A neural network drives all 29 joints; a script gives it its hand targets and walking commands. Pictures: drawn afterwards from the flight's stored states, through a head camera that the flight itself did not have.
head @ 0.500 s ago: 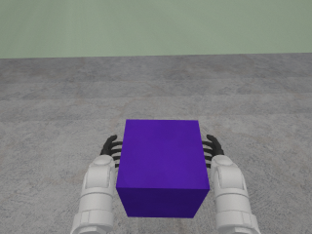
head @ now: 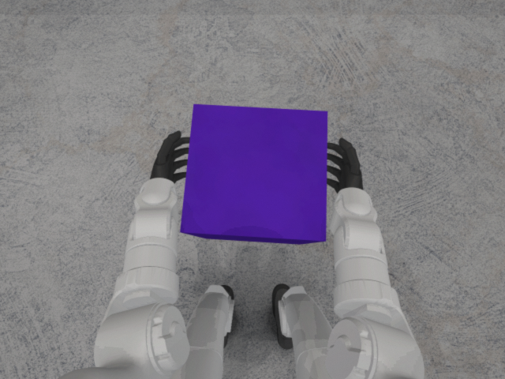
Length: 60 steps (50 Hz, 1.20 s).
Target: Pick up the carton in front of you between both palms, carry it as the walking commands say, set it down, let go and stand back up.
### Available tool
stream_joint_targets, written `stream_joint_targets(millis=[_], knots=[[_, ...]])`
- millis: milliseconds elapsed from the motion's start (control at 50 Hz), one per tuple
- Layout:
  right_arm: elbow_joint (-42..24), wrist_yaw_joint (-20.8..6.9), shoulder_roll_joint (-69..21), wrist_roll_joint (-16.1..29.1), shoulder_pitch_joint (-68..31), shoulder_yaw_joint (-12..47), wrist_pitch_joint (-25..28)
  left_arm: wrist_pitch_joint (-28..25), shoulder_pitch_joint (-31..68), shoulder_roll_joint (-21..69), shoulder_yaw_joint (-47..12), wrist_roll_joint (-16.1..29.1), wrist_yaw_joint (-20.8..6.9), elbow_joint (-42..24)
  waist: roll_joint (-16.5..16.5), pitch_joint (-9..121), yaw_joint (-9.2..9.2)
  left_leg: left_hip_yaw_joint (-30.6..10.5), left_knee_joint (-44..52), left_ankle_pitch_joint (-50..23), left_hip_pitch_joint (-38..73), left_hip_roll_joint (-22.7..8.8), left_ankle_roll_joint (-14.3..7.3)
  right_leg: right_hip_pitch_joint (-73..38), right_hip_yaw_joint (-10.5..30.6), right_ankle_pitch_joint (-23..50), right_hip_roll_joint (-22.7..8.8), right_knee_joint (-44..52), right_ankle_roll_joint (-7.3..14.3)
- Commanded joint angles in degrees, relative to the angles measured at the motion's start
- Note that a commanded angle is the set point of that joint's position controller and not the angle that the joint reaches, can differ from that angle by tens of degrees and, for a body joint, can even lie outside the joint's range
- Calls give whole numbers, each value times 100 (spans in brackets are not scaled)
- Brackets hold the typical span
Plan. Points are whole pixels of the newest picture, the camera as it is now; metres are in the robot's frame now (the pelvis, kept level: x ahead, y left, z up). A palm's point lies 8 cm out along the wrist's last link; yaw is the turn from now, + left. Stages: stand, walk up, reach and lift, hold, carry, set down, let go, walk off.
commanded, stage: set down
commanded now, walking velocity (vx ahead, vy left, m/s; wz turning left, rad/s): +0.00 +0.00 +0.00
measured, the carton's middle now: (255, 186) +0.41 +0.01 -0.15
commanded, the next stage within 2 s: none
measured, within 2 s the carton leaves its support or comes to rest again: rests again in 1.78 s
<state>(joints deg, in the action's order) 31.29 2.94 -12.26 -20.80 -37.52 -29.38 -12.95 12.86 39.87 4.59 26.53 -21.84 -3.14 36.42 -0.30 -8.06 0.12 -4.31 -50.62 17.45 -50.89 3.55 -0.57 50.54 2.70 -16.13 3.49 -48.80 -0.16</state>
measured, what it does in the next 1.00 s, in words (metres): lowers itself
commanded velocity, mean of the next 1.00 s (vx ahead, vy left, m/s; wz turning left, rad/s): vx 0.00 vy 0.00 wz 0.00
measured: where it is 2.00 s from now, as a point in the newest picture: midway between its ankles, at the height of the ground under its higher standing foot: (252, 328)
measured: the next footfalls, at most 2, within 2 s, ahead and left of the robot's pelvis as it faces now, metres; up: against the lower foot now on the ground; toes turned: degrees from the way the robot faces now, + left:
none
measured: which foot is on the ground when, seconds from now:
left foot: down 0.00-1.00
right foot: down 0.00-1.00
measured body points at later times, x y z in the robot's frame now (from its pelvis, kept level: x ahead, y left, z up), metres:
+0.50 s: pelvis +0.00 +0.01 -0.12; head +0.26 +0.03 +0.25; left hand +0.47 +0.17 -0.22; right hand +0.45 -0.14 -0.22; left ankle +0.06 +0.11 -0.69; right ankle +0.07 -0.12 -0.69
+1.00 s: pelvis -0.03 +0.01 -0.24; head +0.30 +0.04 +0.05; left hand +0.53 +0.17 -0.37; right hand +0.48 -0.13 -0.37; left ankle +0.06 +0.11 -0.69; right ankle +0.07 -0.12 -0.69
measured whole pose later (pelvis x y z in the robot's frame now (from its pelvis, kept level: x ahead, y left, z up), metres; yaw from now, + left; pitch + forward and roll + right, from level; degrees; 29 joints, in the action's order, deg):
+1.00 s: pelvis -0.03 +0.01 -0.24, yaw -3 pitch +44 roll -4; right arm 35.2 10.2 -5.5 -10.1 -66.7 -33.1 -16.0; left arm 16.3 76.9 -13.2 17.2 -11.3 -1.5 52.4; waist -1.8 -4.5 0.3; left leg -3.8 -106.5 31.7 -118.2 7.5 0.1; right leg 117.0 2.5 -30.7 8.0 -103.4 -4.4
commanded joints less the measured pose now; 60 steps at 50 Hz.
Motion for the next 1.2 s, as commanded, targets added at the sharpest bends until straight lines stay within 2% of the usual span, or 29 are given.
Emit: stream_joint_targets(millis=[0, 40, 80, 120, 240, 380, 600, 720, 940, 1180], knots=[[-61, -947, -4740, 1014, -3134, 3511, 603, -615, 3095, 4849, -3276, 1024, -962, -118, 234, 5991, 42, 85, -329, -2296, 1482, 350, 75, -1665, -19, 2198, 444, -553, -151], [-361, -945, -4827, 1261, -3230, 3998, 612, -603, 3134, 4965, -3737, 1302, -930, -376, 272, 6998, 17, 41, -711, -2834, 1534, 360, 121, -1341, -56, 2471, 506, -955, -172], [-471, -972, -4856, 1398, -3182, 4247, 518, -496, 3027, 5068, -4012, 1465, -902, -504, 304, 7447, -13, -11, -976, -3149, 1534, 358, 160, -763, -121, 2406, 546, -1215, -197], [-411, -1021, -4900, 1452, -3103, 4268, 370, -349, 2922, 5140, -4049, 1481, -901, -465, 287, 7359, -31, -31, -1123, -3035, 1316, 354, 182, -149, -175, 2100, 567, -1363, -221], [174, -1182, -4923, 1268, -3238, 3668, -31, 22, 3053, 5079, -3533, 1298, -1046, 135, 214, 6298, -31, 70, -1387, -1753, -117, 396, 150, 1089, -236, 1100, 576, -1727, -222], [536, -1052, -4701, 1130, -3786, 3063, -16, -9, 3614, 4679, -3099, 1206, -1001, 564, 268, 6216, -8, 113, -2007, -1580, -994, 448, 152, 2177, -303, 839, 629, -2381, -267], [197, -602, -4420, 1539, -5218, 3262, 22, 3, 4871, 4214, -3254, 1556, -887, 629, 270, 7352, -88, 351, -3208, -1198, -1814, 534, 204, 2658, -502, 561, 749, -3570, -373], [140, -421, -4245, 1659, -5944, 3149, -93, 115, 5496, 3915, -3169, 1668, -888, 831, 290, 7436, -88, 428, -3702, -893, -2250, 547, 197, 2833, -609, 375, 777, -4106, -392], [403, -352, -3792, 1629, -6960, 2535, -162, 185, 6387, 3327, -2828, 1635, -994, 1453, 365, 6800, -58, 455, -4535, -566, -3139, 479, 168, 3528, -722, 90, 762, -4973, -385], [364, -358, -3185, 2045, -8127, 2519, -120, 194, 7451, 2779, -3267, 2163, -965, 1671, 728, 6860, 98, 340, -5481, -1066, -2651, 368, 206, 4250, -944, 97, 680, -6003, -352]])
